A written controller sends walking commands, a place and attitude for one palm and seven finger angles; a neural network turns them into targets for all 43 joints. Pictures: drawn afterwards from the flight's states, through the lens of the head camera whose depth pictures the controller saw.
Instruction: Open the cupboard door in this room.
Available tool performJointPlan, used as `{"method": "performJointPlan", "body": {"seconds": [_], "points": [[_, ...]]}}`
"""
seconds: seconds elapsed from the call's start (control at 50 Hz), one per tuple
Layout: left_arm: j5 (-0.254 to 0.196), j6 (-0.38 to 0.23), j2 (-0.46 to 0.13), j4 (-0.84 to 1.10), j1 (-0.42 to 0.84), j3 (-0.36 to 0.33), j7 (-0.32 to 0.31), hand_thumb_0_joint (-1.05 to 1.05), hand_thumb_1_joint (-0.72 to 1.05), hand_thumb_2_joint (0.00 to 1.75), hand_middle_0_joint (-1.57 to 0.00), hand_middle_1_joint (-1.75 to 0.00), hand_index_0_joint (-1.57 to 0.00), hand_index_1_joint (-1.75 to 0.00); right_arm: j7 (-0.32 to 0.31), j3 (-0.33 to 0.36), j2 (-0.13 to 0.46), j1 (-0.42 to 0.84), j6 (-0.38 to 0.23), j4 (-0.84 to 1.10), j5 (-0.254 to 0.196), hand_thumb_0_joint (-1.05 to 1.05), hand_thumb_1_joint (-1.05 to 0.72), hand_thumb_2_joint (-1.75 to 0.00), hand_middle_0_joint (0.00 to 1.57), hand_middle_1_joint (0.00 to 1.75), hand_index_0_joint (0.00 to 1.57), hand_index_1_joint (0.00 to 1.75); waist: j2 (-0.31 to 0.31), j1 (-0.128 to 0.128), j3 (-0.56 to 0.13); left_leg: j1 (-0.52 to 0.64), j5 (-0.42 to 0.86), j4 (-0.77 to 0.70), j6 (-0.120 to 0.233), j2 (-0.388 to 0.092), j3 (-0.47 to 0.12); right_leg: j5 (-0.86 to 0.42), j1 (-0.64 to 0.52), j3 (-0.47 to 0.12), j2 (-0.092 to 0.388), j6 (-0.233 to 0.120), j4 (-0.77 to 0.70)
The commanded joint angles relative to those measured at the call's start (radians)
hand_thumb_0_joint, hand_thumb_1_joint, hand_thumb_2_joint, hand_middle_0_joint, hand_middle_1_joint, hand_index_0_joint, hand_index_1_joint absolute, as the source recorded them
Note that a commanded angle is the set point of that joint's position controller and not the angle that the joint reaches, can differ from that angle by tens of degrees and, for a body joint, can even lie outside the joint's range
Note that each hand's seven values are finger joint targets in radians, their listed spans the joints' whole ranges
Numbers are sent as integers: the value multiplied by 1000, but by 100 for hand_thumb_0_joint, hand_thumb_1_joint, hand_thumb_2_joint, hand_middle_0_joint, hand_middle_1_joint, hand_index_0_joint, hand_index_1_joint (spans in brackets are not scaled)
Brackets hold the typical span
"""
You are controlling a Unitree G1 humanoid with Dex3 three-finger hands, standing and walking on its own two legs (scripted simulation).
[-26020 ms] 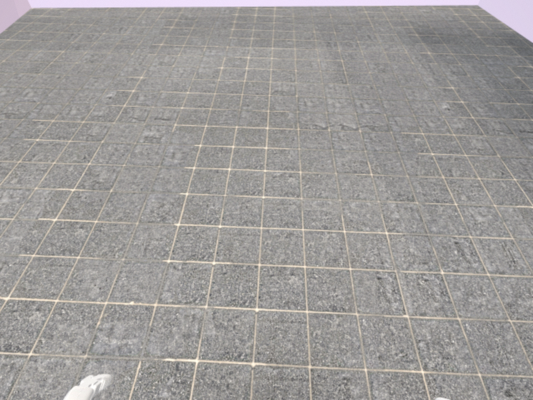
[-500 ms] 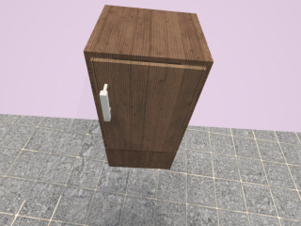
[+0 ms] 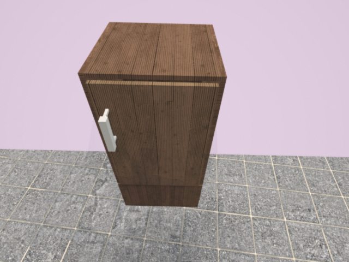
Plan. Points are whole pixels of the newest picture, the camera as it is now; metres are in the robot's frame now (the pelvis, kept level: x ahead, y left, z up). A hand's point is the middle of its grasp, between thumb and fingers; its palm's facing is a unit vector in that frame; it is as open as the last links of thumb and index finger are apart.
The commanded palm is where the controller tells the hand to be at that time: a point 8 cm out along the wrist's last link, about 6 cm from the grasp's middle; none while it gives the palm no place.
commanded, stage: come to a stop and stand still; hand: left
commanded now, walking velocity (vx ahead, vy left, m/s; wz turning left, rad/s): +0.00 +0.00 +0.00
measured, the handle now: (109, 130) +0.53 +0.25 -0.05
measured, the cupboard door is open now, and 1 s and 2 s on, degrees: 0 0 0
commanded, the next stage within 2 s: look again from close up in 0.10 s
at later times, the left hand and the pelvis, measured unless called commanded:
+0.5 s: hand out of the picture -0.02 +0.21 -0.18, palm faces +0.01 -0.98 -0.20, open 7.4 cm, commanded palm none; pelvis -0.01 +0.04 +0.00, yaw -2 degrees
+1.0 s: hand (80, 241) +0.18 +0.23 -0.05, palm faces +0.21 -0.96 -0.19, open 7.4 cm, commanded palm +0.11 +0.27 -0.07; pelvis -0.01 +0.04 -0.01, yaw +0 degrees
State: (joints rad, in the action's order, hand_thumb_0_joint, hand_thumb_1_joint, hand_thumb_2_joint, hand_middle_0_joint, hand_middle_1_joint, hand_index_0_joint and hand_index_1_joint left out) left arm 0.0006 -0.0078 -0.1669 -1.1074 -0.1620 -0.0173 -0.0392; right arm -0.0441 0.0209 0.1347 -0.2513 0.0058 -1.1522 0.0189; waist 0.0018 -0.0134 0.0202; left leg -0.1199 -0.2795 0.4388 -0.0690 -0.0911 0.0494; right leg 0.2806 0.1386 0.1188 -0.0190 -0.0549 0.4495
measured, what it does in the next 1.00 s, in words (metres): stands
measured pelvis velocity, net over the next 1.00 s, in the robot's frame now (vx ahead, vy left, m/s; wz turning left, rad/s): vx -0.01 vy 0.04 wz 0.00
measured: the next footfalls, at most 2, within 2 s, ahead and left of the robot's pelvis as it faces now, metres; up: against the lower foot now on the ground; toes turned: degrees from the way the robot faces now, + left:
none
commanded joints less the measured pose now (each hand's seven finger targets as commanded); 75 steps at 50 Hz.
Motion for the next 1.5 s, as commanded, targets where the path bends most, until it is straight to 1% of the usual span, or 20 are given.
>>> {"method": "performJointPlan", "body": {"seconds": [0.0,0.16,0.18,0.2,0.24,0.34,0.38,0.54,0.78,0.8,0.82,0.84,0.88,0.94,1.02,1.1,1.16,1.28,1.36,1.48], "points": [[5,-8,-87,11,-92,-8,2,0,90,90,-20,-30,-20,-30,4,7,65,-90,-6,11,-6,0,-90,-90,20,30,20,30,17,8,110,-30,147,-78,51,-33,-24,-172,71,-147,145,32,-180],[5,-19,-92,2,-133,-3,2,0,90,90,-20,-30,-20,-30,2,5,96,-69,-16,27,-9,0,-90,-90,20,30,20,30,-14,9,-2,41,213,-83,55,-41,-21,-328,1,-136,148,29,-155],[19,-43,-121,-34,-249,-12,-43,0,90,90,-20,-30,-20,-30,12,12,134,35,-30,95,-14,0,-90,-90,20,30,20,30,-36,55,48,-132,88,182,38,-13,52,-890,-13,-242,228,109,-101],[23,-57,-174,10,-247,-22,-37,0,90,90,-20,-30,-20,-30,18,1,69,-19,-18,141,-15,0,-90,-90,20,30,20,30,-50,16,-53,-200,-129,232,65,18,-25,-976,-120,-279,292,59,-58],[26,-56,-141,26,-205,-10,-25,0,90,90,-20,-30,-20,-30,21,-1,54,-53,-22,137,-19,0,-90,-90,20,30,20,30,-8,-9,-113,-152,-111,172,62,13,-8,-763,-95,-197,254,-58,-59],[12,-25,-54,48,-185,6,-11,0,90,90,-20,-30,-20,-30,16,-8,118,-116,-32,134,-4,0,-90,-90,20,30,20,30,-27,-3,4,-102,141,-14,105,-56,-71,-108,78,-126,108,7,-28],[16,-12,-58,36,-189,8,-4,0,90,90,-20,-30,-20,-30,15,-15,108,-94,-38,128,-3,0,-90,-90,20,30,20,30,111,15,73,-154,155,-74,115,-55,-103,-37,74,-111,92,15,2],[15,-5,-57,25,-207,15,7,0,90,90,-20,-30,-20,-30,14,-22,118,-117,-40,115,-4,0,-90,-90,20,30,20,30,17,24,110,-187,-43,-154,123,-30,-117,-20,75,-118,101,21,-19],[11,-13,-61,20,-191,9,4,0,90,90,-20,-30,-20,-30,8,-26,93,-144,-51,65,-6,0,-90,-90,20,30,20,30,2,22,28,-91,204,-87,117,-18,-70,-167,42,-130,123,21,-6],[18,-24,-95,-10,-247,11,-36,0,90,90,-20,-30,-20,-30,21,-12,148,-35,-45,134,-19,0,-90,-90,20,30,20,30,-135,51,77,-171,273,95,86,-45,-47,-428,78,-168,166,35,-35],[-170,-241,-318,1529,500,-111,-32,0,88,89,-20,-32,-20,-32,-22,15,306,-42,-199,474,-63,0,-90,-90,20,30,20,30,75,-83,-435,93,337,-3,98,79,-47,-381,7,-104,56,22,48],[-91,-183,-249,1245,66,-103,-70,0,85,88,-20,-33,-20,-33,-54,-17,211,56,-288,408,-53,0,-90,-90,20,30,20,30,217,16,-392,128,469,-15,94,45,-26,-203,43,-90,31,6,91],[-118,-42,56,945,-251,55,-110,0,81,86,-21,-36,-21,-36,-41,7,175,11,-318,334,-66,0,-90,-90,20,30,20,30,115,-18,-157,-57,304,-21,70,38,-49,-72,176,-27,33,28,82],[-131,-163,-43,1091,-113,-35,-52,0,74,83,-21,-40,-21,-40,-38,40,243,35,-348,454,-40,0,-90,-90,20,30,20,30,-78,-54,-20,-220,131,91,84,78,-76,-39,298,-1,26,36,88],[-199,-388,-3,840,-509,-164,132,0,64,79,-22,-47,-22,-47,11,82,223,82,-337,576,-20,0,-90,-90,20,30,20,30,-319,78,-99,-479,96,293,66,109,-39,-33,395,-10,20,32,279],[-277,-642,-108,903,-485,-288,386,0,55,75,-22,-53,-22,-53,65,102,232,138,-315,683,-21,0,-90,-90,20,30,20,30,-62,111,-249,-623,148,483,43,138,-10,-274,400,-84,45,18,494],[-288,-657,-194,1041,-376,-345,412,0,48,72,-23,-57,-23,-57,64,101,235,146,-286,759,-20,0,-90,-90,20,30,20,30,63,114,-326,-690,89,563,63,139,8,-166,458,-150,47,14,540],[-329,-720,-224,1429,29,-303,380,0,34,66,-24,-66,-24,-66,15,79,234,73,-286,764,-15,0,-90,-90,20,30,20,30,98,-26,-453,-705,8,727,100,89,-49,15,613,-196,20,27,559],[-334,-659,-199,1360,32,-203,459,0,25,62,-25,-72,-25,-72,-15,54,253,65,-306,722,-30,0,-90,-90,20,30,20,30,108,-73,-406,-743,-20,763,108,74,-66,48,666,-183,8,27,555],[-365,-330,-286,1122,-119,-360,502,0,11,56,-26,-81,-26,-81,-29,40,242,103,-268,763,-70,0,-90,-90,20,30,20,30,-15,37,-453,-801,-45,663,100,95,-62,143,488,-199,35,53,463]]}}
